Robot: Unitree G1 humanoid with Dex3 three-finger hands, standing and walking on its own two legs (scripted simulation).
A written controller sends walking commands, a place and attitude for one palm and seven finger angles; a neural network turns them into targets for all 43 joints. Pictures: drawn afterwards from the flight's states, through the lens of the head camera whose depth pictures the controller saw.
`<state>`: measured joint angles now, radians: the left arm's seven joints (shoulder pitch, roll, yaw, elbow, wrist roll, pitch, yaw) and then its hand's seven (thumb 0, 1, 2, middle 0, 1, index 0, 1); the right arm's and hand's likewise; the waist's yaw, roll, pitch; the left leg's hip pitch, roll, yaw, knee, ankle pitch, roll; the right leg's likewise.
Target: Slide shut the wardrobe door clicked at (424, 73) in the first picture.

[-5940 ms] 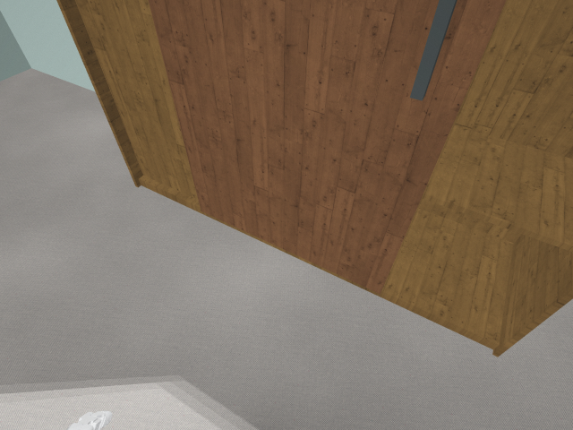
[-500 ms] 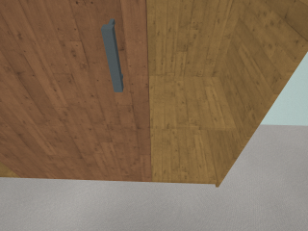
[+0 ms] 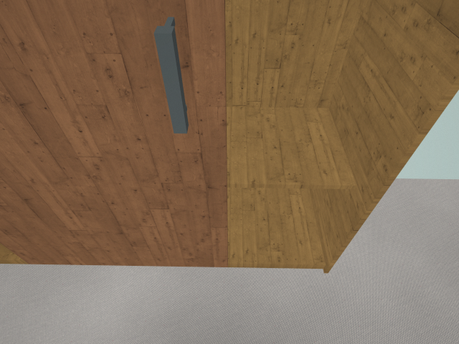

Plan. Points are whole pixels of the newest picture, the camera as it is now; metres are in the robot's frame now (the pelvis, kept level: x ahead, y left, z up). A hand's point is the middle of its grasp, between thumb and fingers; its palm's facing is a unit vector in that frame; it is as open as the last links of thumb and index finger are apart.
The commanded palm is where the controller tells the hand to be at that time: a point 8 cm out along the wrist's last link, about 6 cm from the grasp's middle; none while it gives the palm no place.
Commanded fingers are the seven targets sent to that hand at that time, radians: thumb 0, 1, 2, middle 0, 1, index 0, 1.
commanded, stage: look again from close up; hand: left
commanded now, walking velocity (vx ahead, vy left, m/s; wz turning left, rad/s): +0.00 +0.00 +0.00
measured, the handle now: (176, 79) +0.50 +0.12 +0.21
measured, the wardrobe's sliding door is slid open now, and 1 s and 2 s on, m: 0.43 0.43 0.43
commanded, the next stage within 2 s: shuffle to correct the standing spot in 1.54 s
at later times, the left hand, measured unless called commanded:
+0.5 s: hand out of the picture -0.05 +0.25 -0.17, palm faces +0.01 -0.98 -0.19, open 7.4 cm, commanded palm none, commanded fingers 0.00 0.90 0.90 -0.20 -0.30 -0.20 -0.30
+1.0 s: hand out of the picture -0.12 +0.23 -0.17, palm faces +0.03 -0.99 -0.15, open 7.4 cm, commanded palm none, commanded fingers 0.00 0.90 0.90 -0.20 -0.30 -0.20 -0.30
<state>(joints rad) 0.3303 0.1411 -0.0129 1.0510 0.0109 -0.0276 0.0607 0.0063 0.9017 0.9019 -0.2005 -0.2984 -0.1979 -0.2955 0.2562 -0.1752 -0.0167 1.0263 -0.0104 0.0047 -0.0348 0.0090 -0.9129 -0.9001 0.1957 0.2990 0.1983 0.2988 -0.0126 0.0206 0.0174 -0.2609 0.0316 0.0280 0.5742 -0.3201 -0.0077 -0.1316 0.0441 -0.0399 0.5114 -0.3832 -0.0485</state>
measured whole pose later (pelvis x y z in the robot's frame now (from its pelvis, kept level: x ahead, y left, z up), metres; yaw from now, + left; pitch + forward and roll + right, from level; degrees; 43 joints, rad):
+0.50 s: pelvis -0.04 +0.08 +0.01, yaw -1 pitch -1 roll -1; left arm 0.37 0.18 -0.01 1.03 0.02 0.01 0.05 0.01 0.90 0.90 -0.20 -0.30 -0.20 -0.30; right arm 0.29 -0.16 0.00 1.07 -0.01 0.01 -0.02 0.01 -0.91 -0.90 0.20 0.30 0.20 0.30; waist 0.01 -0.04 0.01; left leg -0.23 -0.07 0.08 0.44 -0.20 0.10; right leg -0.13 -0.06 0.00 0.43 -0.29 0.04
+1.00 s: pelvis -0.04 +0.09 +0.01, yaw -2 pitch -1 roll +0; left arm 0.46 0.10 -0.01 1.11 0.03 0.00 0.06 0.01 0.90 0.90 -0.20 -0.30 -0.20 -0.30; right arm 0.30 -0.12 0.00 1.15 0.00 0.01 -0.02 0.01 -0.91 -0.90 0.20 0.30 0.20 0.30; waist 0.01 -0.01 0.01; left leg -0.23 -0.08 0.11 0.42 -0.18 0.12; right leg -0.15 -0.07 0.02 0.44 -0.28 0.04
